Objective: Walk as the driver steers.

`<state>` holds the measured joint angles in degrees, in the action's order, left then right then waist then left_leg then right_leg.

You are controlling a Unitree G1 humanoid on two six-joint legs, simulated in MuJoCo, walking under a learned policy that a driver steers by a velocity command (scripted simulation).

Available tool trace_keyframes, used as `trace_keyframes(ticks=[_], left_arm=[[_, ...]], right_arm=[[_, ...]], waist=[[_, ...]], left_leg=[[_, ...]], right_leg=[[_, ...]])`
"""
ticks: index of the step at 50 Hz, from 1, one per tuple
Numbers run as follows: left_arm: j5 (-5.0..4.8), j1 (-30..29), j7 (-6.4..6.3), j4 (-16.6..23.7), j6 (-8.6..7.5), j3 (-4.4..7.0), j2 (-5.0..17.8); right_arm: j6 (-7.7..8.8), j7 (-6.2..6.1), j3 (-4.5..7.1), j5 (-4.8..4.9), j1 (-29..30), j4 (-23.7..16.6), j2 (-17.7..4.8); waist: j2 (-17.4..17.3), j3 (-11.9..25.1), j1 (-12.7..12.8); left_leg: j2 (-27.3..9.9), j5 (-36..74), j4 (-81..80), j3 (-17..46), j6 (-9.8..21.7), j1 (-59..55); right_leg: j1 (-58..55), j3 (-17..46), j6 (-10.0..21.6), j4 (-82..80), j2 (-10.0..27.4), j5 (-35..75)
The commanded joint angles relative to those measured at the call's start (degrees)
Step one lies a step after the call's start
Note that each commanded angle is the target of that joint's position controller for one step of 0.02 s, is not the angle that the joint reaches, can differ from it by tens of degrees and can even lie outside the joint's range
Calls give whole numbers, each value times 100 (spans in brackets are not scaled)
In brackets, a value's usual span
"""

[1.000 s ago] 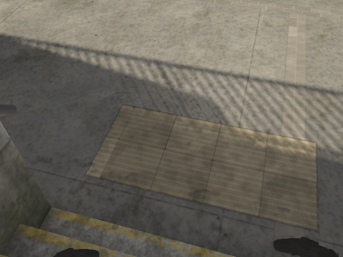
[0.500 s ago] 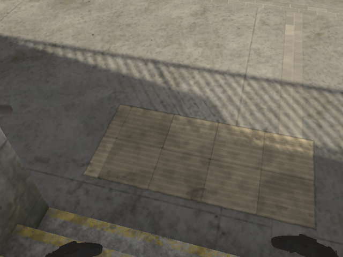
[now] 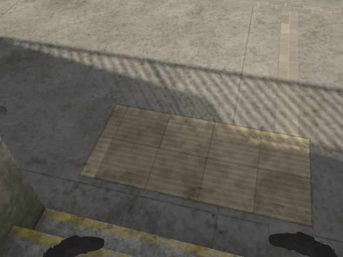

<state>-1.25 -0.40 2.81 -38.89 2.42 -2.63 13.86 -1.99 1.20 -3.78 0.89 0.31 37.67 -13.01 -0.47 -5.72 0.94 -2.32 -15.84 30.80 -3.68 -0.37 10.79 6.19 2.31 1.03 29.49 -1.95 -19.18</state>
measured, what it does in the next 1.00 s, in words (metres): stands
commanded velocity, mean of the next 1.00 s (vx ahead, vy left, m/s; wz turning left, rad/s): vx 1.00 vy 0.00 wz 0.00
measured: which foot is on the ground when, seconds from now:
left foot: down 0.00-1.00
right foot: down 0.00-1.00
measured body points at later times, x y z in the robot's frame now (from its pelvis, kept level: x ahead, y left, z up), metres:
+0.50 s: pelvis +0.00 -0.01 +0.00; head +0.01 -0.01 +0.45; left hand +0.23 +0.21 -0.07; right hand +0.23 -0.22 -0.07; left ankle +0.01 +0.12 -0.73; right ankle -0.03 -0.11 -0.73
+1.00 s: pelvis +0.00 -0.02 +0.00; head +0.01 -0.02 +0.45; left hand +0.23 +0.20 -0.07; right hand +0.22 -0.23 -0.08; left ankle +0.01 +0.12 -0.73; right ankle -0.03 -0.11 -0.73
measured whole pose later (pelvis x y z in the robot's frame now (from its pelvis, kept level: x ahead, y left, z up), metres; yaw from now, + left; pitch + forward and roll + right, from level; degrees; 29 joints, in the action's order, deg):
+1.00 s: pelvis +0.00 -0.02 +0.00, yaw -1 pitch -4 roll +0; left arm -1.5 -2.2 2.8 -38.7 2.3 -2.5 13.3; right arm -1.8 1.0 -3.6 0.6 -0.3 37.0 -12.5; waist -0.6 -5.7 0.7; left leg -4.2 -15.5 30.2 -4.2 -2.1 10.3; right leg 6.5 3.1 2.5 29.9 -3.7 -19.0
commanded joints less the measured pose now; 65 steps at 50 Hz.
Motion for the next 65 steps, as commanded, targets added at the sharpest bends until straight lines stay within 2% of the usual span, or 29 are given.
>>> trace_keyframes(ticks=[1, 17, 34, 65], left_arm=[[-16, -713, -16, 552, -110, 160, 540], [-20, -782, -22, 548, -107, 190, 515], [-26, -869, 7, 572, -103, 194, 519], [-26, -873, -12, 569, -110, 155, 536]], right_arm=[[106, -7, 148, 5, 600, -559, -499], [105, -17, 145, -3, 581, -636, -457], [107, 5, 139, -22, 560, -619, -435], [129, -48, 157, -32, 536, -637, -405]], waist=[[16, 846, -38], [6, 940, -27], [17, 902, -27], [14, 934, -13]], left_leg=[[-428, 1454, -330, 454, 116, -459], [-458, 1736, -286, 407, 78, -489], [-495, 1643, -250, 320, 39, -470], [-547, 1628, -217, 206, -21, -428]], right_leg=[[157, 626, 266, -529, 545, 1137], [4, 652, 254, -440, 524, 1611], [101, 729, 270, -488, 500, 1415], [116, 833, 288, -463, 461, 1504]])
